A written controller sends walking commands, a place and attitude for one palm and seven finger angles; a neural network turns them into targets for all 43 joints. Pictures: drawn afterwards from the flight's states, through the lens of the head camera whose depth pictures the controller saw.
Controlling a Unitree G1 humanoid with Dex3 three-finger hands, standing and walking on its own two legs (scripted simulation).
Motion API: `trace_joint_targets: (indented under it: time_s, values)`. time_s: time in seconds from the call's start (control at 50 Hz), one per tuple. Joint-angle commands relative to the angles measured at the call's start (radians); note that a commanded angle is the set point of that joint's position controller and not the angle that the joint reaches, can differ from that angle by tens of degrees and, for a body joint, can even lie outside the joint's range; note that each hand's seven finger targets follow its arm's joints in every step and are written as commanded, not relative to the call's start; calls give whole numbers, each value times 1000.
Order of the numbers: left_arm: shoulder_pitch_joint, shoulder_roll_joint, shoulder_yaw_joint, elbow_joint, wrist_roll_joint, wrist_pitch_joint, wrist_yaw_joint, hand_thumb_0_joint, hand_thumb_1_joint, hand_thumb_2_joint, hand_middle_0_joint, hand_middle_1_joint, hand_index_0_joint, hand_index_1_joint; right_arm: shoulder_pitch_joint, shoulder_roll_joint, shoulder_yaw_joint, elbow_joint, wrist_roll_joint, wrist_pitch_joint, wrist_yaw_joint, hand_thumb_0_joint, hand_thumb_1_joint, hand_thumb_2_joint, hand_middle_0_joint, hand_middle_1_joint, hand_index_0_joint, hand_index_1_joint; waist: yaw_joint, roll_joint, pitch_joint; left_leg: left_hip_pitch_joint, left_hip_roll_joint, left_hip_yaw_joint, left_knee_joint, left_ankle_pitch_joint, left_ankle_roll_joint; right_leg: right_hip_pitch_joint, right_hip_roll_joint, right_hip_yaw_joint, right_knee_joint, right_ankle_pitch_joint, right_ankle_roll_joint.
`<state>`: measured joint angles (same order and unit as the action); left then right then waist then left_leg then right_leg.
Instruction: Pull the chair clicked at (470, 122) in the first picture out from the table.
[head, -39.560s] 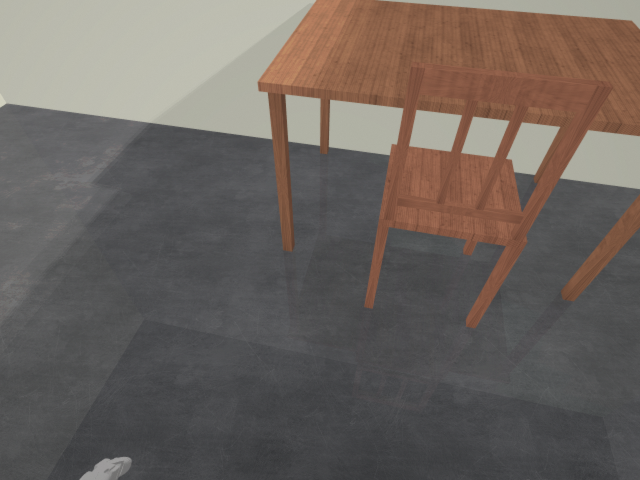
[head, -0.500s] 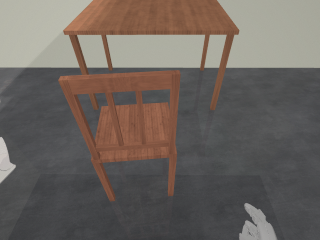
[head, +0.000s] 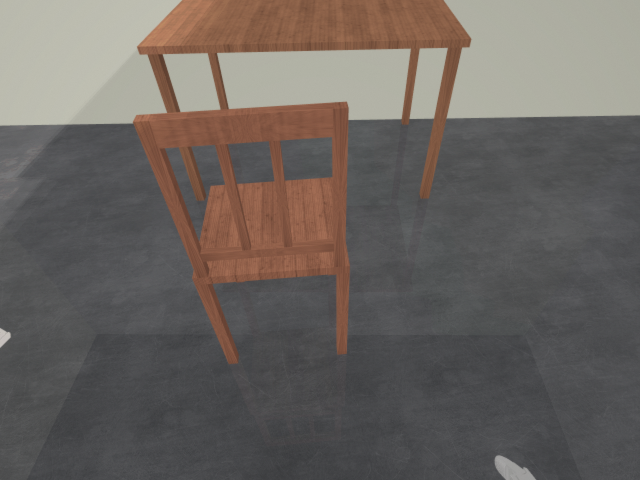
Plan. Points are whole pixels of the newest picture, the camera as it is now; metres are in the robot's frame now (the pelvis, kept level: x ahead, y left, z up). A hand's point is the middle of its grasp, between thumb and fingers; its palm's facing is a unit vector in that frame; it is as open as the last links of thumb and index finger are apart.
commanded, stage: stop stepping back and stand still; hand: left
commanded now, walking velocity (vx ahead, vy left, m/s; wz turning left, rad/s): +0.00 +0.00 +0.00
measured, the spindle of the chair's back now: (235, 201) +0.67 +0.20 -0.05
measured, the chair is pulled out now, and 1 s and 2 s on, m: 0.65 0.65 0.65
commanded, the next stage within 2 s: let the arm hang, fingers relaxed in 0.62 s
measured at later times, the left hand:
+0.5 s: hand out of the picture +0.11 +0.28 +0.20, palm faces +0.51 -0.69 -0.52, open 7.4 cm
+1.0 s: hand out of the picture +0.02 +0.18 -0.14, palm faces +0.03 -0.99 -0.16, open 7.4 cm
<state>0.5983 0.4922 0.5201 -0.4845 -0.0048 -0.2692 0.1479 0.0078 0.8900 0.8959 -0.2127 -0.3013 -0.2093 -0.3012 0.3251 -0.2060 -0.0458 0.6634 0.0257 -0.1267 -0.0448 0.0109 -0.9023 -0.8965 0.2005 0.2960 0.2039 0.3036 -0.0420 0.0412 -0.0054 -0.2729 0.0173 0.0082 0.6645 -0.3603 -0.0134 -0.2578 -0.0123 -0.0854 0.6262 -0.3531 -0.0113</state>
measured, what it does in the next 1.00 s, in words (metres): steps on the spot: left foot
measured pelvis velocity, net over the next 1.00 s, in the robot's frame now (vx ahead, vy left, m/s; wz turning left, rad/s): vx -0.07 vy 0.01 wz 0.07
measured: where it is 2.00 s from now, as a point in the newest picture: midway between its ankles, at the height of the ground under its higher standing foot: outside the picture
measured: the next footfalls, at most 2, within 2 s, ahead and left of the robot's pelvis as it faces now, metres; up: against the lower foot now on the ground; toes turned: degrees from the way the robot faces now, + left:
left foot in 0.24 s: -0.01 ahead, +0.12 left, +0.00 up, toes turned +2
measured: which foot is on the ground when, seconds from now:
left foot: down 0.00-0.00, up 0.02-0.22, down 0.24-1.00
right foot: down 0.00-1.00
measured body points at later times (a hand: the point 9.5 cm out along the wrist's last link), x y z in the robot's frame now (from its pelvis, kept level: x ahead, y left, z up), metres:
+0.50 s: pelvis -0.07 +0.00 +0.02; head -0.08 -0.01 +0.47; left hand +0.08 +0.32 +0.23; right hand +0.11 -0.23 -0.07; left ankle -0.05 +0.12 -0.72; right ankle +0.00 -0.09 -0.72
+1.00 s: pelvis -0.07 +0.01 +0.01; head -0.06 +0.02 +0.46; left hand +0.01 +0.23 -0.13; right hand +0.02 -0.23 -0.13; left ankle -0.05 +0.12 -0.72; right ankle -0.01 -0.09 -0.72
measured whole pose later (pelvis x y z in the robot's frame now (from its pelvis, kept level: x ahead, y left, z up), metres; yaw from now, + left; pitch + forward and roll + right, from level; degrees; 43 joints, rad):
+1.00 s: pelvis -0.07 +0.01 +0.01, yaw +4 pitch -1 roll +1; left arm 0.27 0.16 -0.01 0.74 0.02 0.07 0.00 0.01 0.91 0.90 -0.20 -0.30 -0.19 -0.30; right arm 0.23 -0.20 0.00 0.89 -0.02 -0.01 0.00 0.01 -0.91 -0.90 0.20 0.30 0.20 0.30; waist -0.04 -0.03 0.05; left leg -0.29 -0.05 -0.02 0.57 -0.25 0.02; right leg -0.34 -0.02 -0.03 0.59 -0.23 -0.02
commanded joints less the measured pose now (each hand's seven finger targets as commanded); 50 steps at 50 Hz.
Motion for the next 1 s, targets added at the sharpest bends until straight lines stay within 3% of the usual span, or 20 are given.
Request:
trace_joint_targets:
  time_s: [0.0, 0.02, 0.06, 0.12, 0.18, 0.24, 0.28, 0.36, 0.46, 0.52, 0.6, 0.68, 0.7, 0.72, 0.74, 0.78, 0.82, 0.86, 0.9, 0.98]
  values:
    - [-121, 171, 112, -21, -22, -46, 17, 0, 900, 900, -200, -300, -200, -300, -116, -115, -38, -125, 12, -49, -11, 0, -900, -900, 200, 300, 200, 300, -8, -253, -58, -163, -17, -19, 255, -79, 36, 154, -260, 277, -325, 455, -99]
    - [-129, 114, 42, -44, -40, -36, 11, 0, 900, 900, -200, -300, -200, -300, -96, -145, -69, -119, 17, -33, -6, 0, -900, -900, 200, 300, 200, 300, 1, -377, -108, -144, -51, -36, 372, -108, 20, 160, -312, 394, -328, 540, -117]
    - [-80, 86, 14, -68, -43, -23, 12, 0, 900, 900, -200, -300, -200, -300, -160, -132, -57, -140, 14, -30, -8, 0, -900, -900, 200, 300, 200, 300, 29, -288, -89, -82, -6, -79, 273, -85, 31, 53, -322, 407, -332, 336, -147]
    - [-134, 119, 26, -174, -28, -12, 31, 0, 900, 900, -200, -300, -200, -300, -209, -96, -12, -144, -5, -11, -23, 0, -900, -900, 200, 300, 200, 300, 20, -141, -68, 17, -5, -6, 19, -29, 45, -21, -245, 249, -297, 33, -112]
    - [-166, 123, 3, -281, -20, -24, 51, 0, 900, 900, -200, -300, -200, -300, -201, -97, -7, -145, -21, -46, -48, 0, -900, -900, 200, 300, 200, 300, 29, -71, -37, 134, -16, 6, -258, 43, 57, -49, -180, 214, -301, -129, -57]
    - [-135, 141, 23, -376, -18, -34, 61, 0, 900, 900, -200, -300, -200, -300, -190, -129, -17, -167, -16, -69, -53, 0, -900, -900, 200, 300, 200, 300, 55, 193, -9, 126, 145, -183, -396, 177, 99, -41, -52, 140, -113, -17, -7]
    - [-114, 144, 57, -283, -10, -17, 55, 0, 900, 900, -200, -300, -200, -300, -211, -100, -1, -162, -15, -68, -42, 0, -900, -900, 200, 300, 200, 300, 50, 313, 57, -146, 194, -222, -488, -90, 111, 89, -38, 76, -33, -40, 13]
    - [-83, 92, 34, -87, -17, -7, 40, 0, 900, 900, -200, -300, -200, -300, -166, -122, -24, -162, 5, -54, -28, 0, -900, -900, 200, 300, 200, 300, 32, 42, 63, -207, 88, -111, -358, -172, 78, 174, -30, 125, -204, 26, 19]
    - [-91, 68, -18, -36, -30, 6, 21, 0, 900, 900, -200, -300, -200, -300, -174, -120, -22, -168, 4, -39, -24, 0, -900, -900, 200, 300, 200, 300, 19, -159, 36, -28, 0, -66, -167, -89, 56, -49, -133, 294, -427, -234, -27]
    - [-133, 78, -34, -101, -31, 8, 27, 0, 900, 900, -200, -300, -200, -300, -186, -117, -10, -164, -4, -47, -27, 0, -900, -900, 200, 300, 200, 300, 22, -159, -10, 48, 5, -66, -185, 7, 59, -29, -154, 278, -410, -146, -35]
    - [-167, 110, -9, -231, -14, -3, 48, 0, 900, 900, -200, -300, -200, -300, -189, -126, -2, -170, -15, -58, -41, 0, -900, -900, 200, 300, 200, 300, 41, 24, -3, -11, 61, -142, -372, -179, 82, 8, -68, 211, -321, -199, 1]
    - [-153, 125, 25, -275, -2, -14, 62, 0, 900, 900, -200, -300, -200, -300, -193, -116, 1, -171, -16, -70, -43, 0, -900, -900, 200, 300, 200, 300, 50, 143, 2, -120, 109, -190, -454, -157, 93, 176, -15, 137, -190, 81, 13]
    - [-153, -121, -430, 602, 54, 150, -113, 0, 900, 900, -200, -300, -200, -300, -231, -294, -60, 56, -34, -92, 51, 0, -900, -900, 200, 300, 200, 300, -1, 82, 97, -171, 64, -190, -224, 272, 81, 2, -56, 83, -32, 328, -12]
    - [-126, -173, -405, 648, 50, 237, -139, 0, 900, 900, -200, -300, -200, -300, -135, -200, -53, 79, -36, -33, 46, 0, -900, -900, 200, 300, 200, 300, 14, 2, -8, -80, 71, -105, -194, 390, 63, 35, -70, 103, -85, 330, -25]
    - [-111, -193, -414, 641, 43, 263, -145, 0, 900, 900, -200, -300, -200, -300, -108, -170, -43, 64, -31, -14, 42, 0, -900, -900, 200, 300, 200, 300, 13, 28, -37, -50, 73, -101, -182, 364, 56, 22, -72, 100, -89, 285, -31]
    - [-209, -179, -414, 700, 34, 268, -149, 0, 900, 900, -200, -300, -200, -300, -112, -155, -20, 61, -37, 28, 43, 0, -900, -900, 200, 300, 200, 300, 15, 24, -17, -126, 107, -220, -262, 189, 90, -21, -51, 94, -41, 69, -28]
    - [-264, -159, -428, 791, 40, 271, -144, 0, 900, 900, -200, -300, -200, -300, -120, -158, -17, 61, -47, 54, 38, 0, -900, -900, 200, 300, 200, 300, 38, -199, -28, -159, 94, -216, -235, 274, 92, 61, -47, 116, -63, 162, -39]
    - [-292, -151, -437, 912, 39, 270, -140, 0, 900, 900, -200, -300, -200, -300, -95, -143, -9, 89, -45, 74, 37, 0, -900, -900, 200, 300, 200, 300, 34, -310, -62, -88, 18, -148, -163, 221, 73, 49, -112, 184, -158, 191, -73]
    - [-338, -138, -455, 1021, 30, 277, -136, 0, 900, 900, -200, -300, -200, -300, -67, -123, 2, 126, -45, 99, 36, 0, -900, -900, 200, 300, 200, 300, 18, -279, -66, 3, -16, -108, -141, 166, 64, -16, -141, 224, -232, 71, -92]
    - [-323, -144, -476, 1198, 18, 278, -130, 0, 900, 900, -200, -300, -200, -300, -82, -105, 24, 184, -50, 109, 31, 0, -900, -900, 200, 300, 200, 300, 40, 79, 10, -48, 32, -160, -279, 105, 69, -9, -72, 190, -216, 11, -57]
